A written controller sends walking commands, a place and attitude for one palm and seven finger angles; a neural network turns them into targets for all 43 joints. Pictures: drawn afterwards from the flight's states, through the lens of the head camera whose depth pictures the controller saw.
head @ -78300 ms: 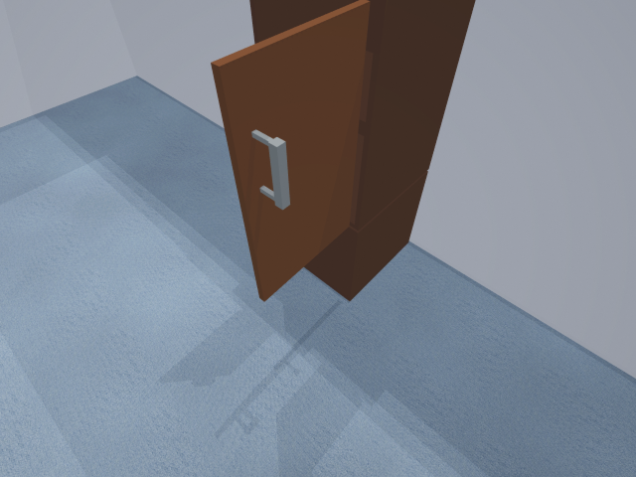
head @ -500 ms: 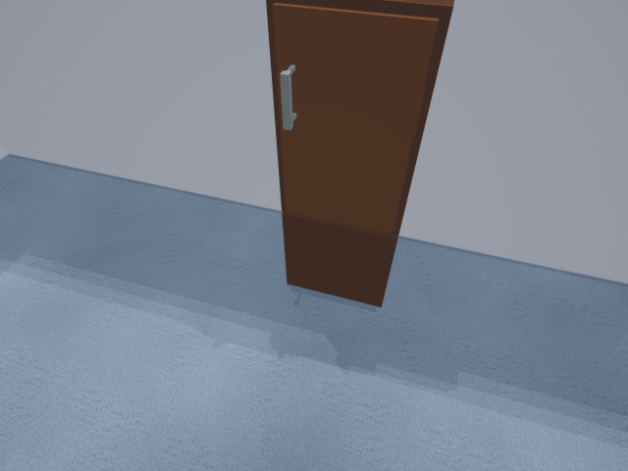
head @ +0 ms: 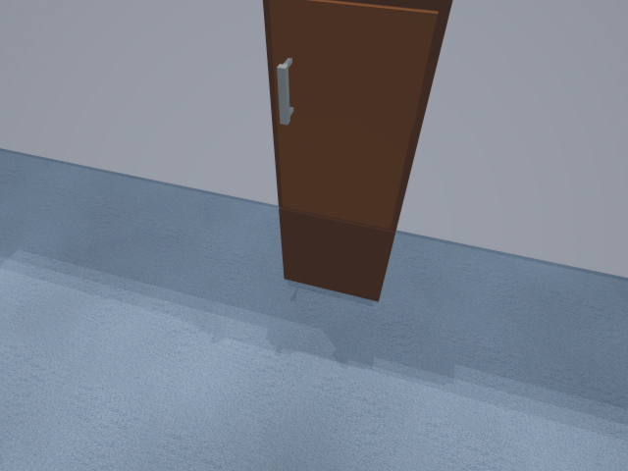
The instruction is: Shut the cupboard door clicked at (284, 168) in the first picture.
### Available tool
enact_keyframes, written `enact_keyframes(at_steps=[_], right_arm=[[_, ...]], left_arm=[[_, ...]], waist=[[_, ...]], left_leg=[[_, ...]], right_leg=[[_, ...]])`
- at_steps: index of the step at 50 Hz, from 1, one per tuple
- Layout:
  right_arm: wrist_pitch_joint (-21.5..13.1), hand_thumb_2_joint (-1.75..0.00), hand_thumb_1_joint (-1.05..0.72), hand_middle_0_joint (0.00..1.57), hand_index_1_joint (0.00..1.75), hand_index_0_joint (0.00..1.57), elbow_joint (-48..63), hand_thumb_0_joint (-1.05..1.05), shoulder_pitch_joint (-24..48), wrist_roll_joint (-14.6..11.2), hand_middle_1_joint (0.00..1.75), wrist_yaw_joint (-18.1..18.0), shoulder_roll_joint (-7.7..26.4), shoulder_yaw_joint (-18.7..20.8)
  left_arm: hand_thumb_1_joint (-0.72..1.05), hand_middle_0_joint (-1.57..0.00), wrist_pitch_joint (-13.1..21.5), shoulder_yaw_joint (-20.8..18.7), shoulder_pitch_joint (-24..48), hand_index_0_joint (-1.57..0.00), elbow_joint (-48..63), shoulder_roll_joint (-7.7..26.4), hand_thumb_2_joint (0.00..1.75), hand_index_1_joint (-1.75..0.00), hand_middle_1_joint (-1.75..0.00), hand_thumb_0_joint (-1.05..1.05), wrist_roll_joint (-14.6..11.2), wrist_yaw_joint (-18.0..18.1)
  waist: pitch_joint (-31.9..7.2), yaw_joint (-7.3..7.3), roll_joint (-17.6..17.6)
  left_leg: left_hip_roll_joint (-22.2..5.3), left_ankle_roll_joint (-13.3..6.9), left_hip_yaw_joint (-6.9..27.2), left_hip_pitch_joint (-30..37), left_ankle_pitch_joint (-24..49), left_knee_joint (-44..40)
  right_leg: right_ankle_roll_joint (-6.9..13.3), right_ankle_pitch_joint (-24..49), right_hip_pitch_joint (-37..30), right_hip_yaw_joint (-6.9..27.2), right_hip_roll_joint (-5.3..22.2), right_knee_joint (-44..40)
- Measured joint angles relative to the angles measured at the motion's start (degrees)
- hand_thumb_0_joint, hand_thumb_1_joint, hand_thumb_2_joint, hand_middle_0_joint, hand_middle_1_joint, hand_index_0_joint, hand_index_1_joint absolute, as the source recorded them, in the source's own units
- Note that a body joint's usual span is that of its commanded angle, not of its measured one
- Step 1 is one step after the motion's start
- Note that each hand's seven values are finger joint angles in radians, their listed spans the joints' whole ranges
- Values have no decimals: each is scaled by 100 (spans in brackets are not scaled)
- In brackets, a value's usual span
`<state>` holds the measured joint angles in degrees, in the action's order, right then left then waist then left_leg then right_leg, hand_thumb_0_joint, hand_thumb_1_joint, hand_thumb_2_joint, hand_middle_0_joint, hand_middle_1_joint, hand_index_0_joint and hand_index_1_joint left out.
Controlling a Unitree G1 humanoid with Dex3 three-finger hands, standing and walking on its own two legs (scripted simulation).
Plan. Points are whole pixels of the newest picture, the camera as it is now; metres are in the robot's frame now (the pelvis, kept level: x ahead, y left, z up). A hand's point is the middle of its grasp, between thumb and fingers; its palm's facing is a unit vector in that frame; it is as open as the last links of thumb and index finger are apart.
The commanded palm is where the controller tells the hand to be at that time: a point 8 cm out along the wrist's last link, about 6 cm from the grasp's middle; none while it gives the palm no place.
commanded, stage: look to check the result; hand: left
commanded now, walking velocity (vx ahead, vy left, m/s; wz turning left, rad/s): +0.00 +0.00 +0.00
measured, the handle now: (286, 91) +0.90 +0.11 +0.06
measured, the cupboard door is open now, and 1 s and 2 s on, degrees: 0 0 0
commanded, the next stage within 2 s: stand and wait in 0.42 s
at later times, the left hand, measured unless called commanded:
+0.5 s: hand out of the picture -0.02 +0.15 -0.18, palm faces +0.03 -0.99 -0.17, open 7.4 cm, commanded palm none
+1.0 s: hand out of the picture -0.01 +0.15 -0.17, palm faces +0.03 -0.98 -0.19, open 7.4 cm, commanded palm none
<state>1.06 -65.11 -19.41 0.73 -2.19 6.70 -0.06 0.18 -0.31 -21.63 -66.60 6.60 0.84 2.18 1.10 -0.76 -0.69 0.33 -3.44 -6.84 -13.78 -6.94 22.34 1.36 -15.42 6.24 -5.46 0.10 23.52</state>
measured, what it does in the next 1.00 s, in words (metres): stands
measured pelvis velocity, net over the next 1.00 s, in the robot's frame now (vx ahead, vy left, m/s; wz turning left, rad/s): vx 0.02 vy -0.02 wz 0.00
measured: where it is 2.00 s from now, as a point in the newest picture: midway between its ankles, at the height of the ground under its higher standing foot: outside the picture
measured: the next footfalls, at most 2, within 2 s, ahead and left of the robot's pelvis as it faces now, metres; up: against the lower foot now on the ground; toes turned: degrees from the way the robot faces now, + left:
none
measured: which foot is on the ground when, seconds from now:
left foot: down 0.00-1.00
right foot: down 0.00-1.00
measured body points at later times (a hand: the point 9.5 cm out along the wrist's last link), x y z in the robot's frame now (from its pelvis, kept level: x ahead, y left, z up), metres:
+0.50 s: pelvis +0.01 -0.01 +0.00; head +0.01 -0.01 +0.45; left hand -0.02 +0.20 -0.16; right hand -0.01 -0.21 -0.16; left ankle +0.06 +0.08 -0.74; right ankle -0.03 -0.10 -0.74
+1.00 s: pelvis +0.02 -0.02 +0.00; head +0.03 -0.02 +0.45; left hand -0.01 +0.20 -0.16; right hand +0.01 -0.23 -0.16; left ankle +0.06 +0.08 -0.74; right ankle -0.03 -0.10 -0.74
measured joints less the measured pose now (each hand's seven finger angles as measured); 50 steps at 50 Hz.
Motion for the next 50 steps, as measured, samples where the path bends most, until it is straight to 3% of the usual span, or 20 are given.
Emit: enact_keyframes(at_steps=[50], right_arm=[[-42, -90, -91, 20, 29, 20, -66, 0, 329, -23, 30, 5, 154, -42]], left_arm=[[91, -20, 57, 30, 291, -19, 8, 106, 90, -30, -30, 0, -21, -9]], waist=[[155, 20, 8]], left_leg=[[-74, 153, 62, 257, -167, -27]], right_leg=[[109, -79, -372, -27, -102, -264]])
